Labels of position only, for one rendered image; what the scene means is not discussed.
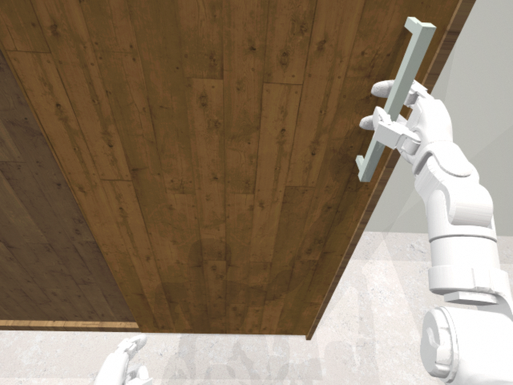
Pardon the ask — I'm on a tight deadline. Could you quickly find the right robot forearm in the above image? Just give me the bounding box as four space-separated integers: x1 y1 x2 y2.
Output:
412 141 513 322

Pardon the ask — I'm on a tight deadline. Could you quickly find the robot right hand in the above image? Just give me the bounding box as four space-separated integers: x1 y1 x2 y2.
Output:
359 80 453 165

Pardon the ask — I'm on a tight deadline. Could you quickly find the right robot upper arm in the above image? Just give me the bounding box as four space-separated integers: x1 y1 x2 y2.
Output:
420 306 513 385

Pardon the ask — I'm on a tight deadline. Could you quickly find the robot left hand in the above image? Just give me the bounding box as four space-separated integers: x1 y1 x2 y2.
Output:
94 334 153 385

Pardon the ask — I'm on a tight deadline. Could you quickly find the wardrobe door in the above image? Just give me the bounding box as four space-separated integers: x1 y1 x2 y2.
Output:
0 49 136 322
0 0 459 335

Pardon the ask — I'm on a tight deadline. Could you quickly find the handle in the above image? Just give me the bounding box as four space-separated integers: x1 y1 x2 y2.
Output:
356 17 437 182

